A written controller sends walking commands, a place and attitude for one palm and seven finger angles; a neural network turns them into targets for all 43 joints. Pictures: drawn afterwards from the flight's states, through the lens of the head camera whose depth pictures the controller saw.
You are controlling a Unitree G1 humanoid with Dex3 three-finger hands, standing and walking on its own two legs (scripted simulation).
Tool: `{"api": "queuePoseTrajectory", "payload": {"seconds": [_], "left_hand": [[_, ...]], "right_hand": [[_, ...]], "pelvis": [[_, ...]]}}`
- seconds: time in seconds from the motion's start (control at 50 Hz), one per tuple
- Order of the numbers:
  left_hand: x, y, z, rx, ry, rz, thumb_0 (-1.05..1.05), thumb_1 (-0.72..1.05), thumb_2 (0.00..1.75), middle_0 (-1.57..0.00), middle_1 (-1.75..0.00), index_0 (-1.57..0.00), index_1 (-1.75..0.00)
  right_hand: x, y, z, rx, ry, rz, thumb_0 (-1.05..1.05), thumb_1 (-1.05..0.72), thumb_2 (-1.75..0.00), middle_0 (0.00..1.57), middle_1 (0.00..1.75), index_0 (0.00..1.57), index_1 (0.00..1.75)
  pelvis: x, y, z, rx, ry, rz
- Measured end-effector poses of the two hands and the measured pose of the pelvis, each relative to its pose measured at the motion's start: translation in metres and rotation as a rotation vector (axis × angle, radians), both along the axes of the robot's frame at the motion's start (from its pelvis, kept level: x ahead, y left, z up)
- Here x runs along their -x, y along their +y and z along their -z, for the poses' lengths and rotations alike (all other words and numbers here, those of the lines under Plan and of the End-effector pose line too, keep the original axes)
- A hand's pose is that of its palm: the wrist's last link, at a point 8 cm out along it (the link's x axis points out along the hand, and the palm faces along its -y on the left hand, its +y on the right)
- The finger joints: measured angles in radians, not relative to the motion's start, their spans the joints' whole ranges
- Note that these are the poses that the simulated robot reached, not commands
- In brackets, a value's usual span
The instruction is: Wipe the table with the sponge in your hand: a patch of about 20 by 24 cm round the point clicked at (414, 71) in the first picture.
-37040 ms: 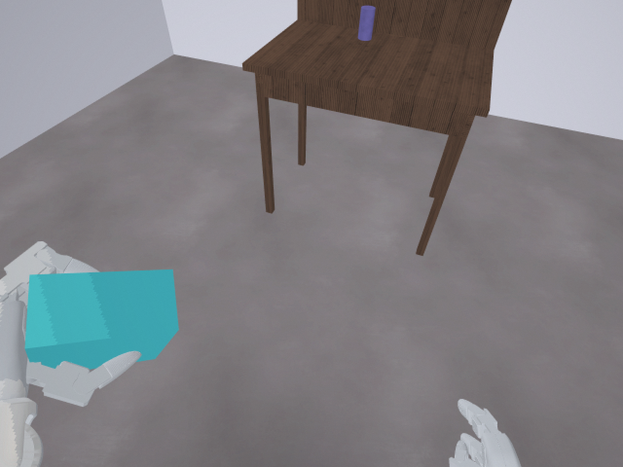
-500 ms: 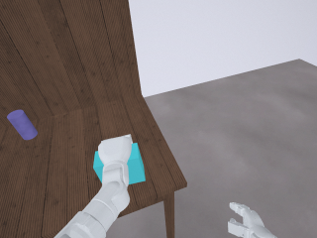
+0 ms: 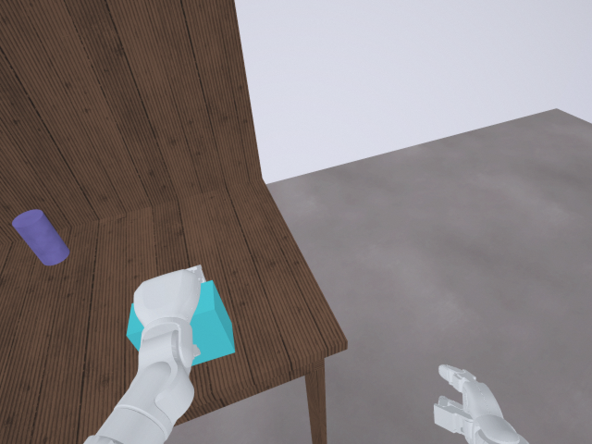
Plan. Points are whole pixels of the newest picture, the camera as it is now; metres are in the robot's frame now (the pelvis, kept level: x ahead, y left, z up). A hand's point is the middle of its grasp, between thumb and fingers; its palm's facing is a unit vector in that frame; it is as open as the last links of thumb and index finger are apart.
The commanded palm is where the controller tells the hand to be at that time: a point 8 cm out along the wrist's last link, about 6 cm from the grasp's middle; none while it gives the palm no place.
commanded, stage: wipe forward along the middle lane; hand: left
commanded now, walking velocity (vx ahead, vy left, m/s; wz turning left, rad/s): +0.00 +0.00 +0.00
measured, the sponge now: (188, 335) +0.28 +0.21 -0.01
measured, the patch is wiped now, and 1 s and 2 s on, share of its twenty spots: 1.00 1.00 1.00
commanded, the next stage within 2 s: slide back across to the first lane in 1.68 s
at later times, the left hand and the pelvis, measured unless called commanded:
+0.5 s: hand (169, 303) +0.31 +0.24 +0.02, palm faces -0.06 -0.06 -1.00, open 10.2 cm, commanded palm +0.30 +0.24 +0.06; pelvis -0.01 +0.01 +0.00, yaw +2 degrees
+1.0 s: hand (167, 278) +0.37 +0.27 +0.02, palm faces -0.08 -0.03 -1.00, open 10.1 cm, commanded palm +0.35 +0.27 +0.06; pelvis -0.02 +0.02 -0.01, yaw +2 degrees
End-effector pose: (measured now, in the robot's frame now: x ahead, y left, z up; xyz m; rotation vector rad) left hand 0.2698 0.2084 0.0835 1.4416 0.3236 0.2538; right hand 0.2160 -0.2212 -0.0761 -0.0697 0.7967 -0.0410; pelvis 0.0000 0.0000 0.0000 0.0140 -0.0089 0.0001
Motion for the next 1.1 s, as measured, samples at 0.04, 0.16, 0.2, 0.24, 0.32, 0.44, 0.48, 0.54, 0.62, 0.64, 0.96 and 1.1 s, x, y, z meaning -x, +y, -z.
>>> {"api": "queuePoseTrajectory", "payload": {"seconds": [0.04, 0.16, 0.2, 0.24, 0.32, 0.44, 0.48, 0.54, 0.62, 0.64, 0.96, 1.1], "left_hand": [[0.003, 0.005, 0.000, 0.003, 0.000, -0.006, 0.00, -0.48, 1.04, -0.69, -1.36, -0.70, -1.36], [0.006, 0.018, 0.001, -0.014, 0.020, -0.019, 0.00, -0.49, 1.04, -0.69, -1.36, -0.71, -1.35], [0.003, 0.021, 0.002, -0.016, 0.032, -0.019, -0.01, -0.49, 1.04, -0.69, -1.36, -0.71, -1.35], [0.000, 0.024, 0.003, -0.024, 0.043, -0.017, -0.01, -0.49, 1.04, -0.69, -1.36, -0.71, -1.35], [-0.009, 0.028, 0.003, -0.034, 0.046, -0.009, -0.01, -0.49, 1.04, -0.70, -1.35, -0.72, -1.35], [-0.022, 0.030, 0.003, -0.052, 0.038, 0.001, -0.01, -0.49, 1.04, -0.70, -1.35, -0.72, -1.34], [-0.026, 0.030, 0.003, -0.057, 0.037, 0.001, -0.01, -0.50, 1.04, -0.70, -1.35, -0.72, -1.34], [-0.034, 0.032, 0.004, -0.064, 0.036, -0.002, -0.01, -0.50, 1.05, -0.70, -1.35, -0.72, -1.34], [-0.044, 0.034, 0.004, -0.072, 0.039, -0.006, -0.01, -0.50, 1.05, -0.71, -1.34, -0.72, -1.34], [-0.046, 0.035, 0.004, -0.074, 0.040, -0.006, 0.00, -0.50, 1.05, -0.71, -1.34, -0.72, -1.34], [-0.078, 0.050, 0.004, -0.087, 0.054, -0.005, 0.00, -0.50, 1.05, -0.71, -1.34, -0.73, -1.34], [-0.092, 0.058, 0.003, -0.090, 0.061, -0.007, 0.00, -0.50, 1.05, -0.71, -1.34, -0.73, -1.34]], "right_hand": [[0.000, 0.001, 0.000, 0.004, -0.002, -0.001, 0.02, -0.91, -0.90, 0.20, 0.30, 0.20, 0.30], [0.001, 0.003, 0.001, 0.022, 0.000, -0.006, 0.02, -0.91, -0.90, 0.20, 0.30, 0.20, 0.30], [0.003, 0.004, 0.003, 0.030, 0.008, -0.005, 0.02, -0.91, -0.90, 0.20, 0.30, 0.20, 0.30], [0.006, 0.004, 0.005, 0.037, 0.017, -0.002, 0.01, -0.91, -0.90, 0.20, 0.30, 0.20, 0.30], [0.014, 0.005, 0.012, 0.045, 0.042, 0.005, 0.01, -0.91, -0.90, 0.20, 0.30, 0.20, 0.30], [0.030, 0.006, 0.023, 0.049, 0.094, 0.017, 0.01, -0.91, -0.90, 0.20, 0.30, 0.20, 0.30], [0.036, 0.006, 0.026, 0.051, 0.114, 0.022, 0.01, -0.91, -0.90, 0.20, 0.30, 0.20, 0.30], [0.045, 0.006, 0.031, 0.056, 0.141, 0.031, 0.01, -0.91, -0.90, 0.20, 0.30, 0.20, 0.30], [0.057, 0.004, 0.035, 0.065, 0.173, 0.046, 0.01, -0.91, -0.90, 0.20, 0.30, 0.20, 0.30], [0.060, 0.003, 0.036, 0.067, 0.179, 0.050, 0.01, -0.91, -0.90, 0.20, 0.30, 0.20, 0.30], [0.094, -0.008, 0.043, 0.108, 0.258, 0.103, 0.01, -0.91, -0.90, 0.20, 0.30, 0.20, 0.30], [0.106, -0.009, 0.047, 0.117, 0.296, 0.118, 0.01, -0.91, -0.90, 0.20, 0.30, 0.20, 0.30]], "pelvis": [[0.000, 0.000, 0.000, 0.000, -0.001, -0.001], [0.002, 0.002, 0.000, 0.004, -0.002, -0.008], [0.003, 0.003, 0.000, 0.005, 0.001, -0.011], [0.004, 0.004, 0.000, 0.005, 0.007, -0.015], [0.006, 0.006, 0.001, 0.007, 0.022, -0.019], [0.008, 0.010, 0.003, 0.010, 0.044, -0.025], [0.009, 0.011, 0.004, 0.011, 0.051, -0.026], [0.011, 0.012, 0.005, 0.013, 0.060, -0.029], [0.013, 0.014, 0.006, 0.015, 0.075, -0.029], [0.014, 0.014, 0.006, 0.016, 0.078, -0.029], [0.017, 0.018, 0.009, 0.028, 0.122, -0.028], [0.016, 0.020, 0.010, 0.033, 0.143, -0.028]]}}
